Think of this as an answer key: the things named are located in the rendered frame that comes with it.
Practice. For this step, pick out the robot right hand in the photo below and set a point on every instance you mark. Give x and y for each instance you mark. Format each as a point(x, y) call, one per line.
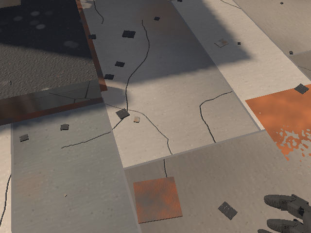
point(296, 206)

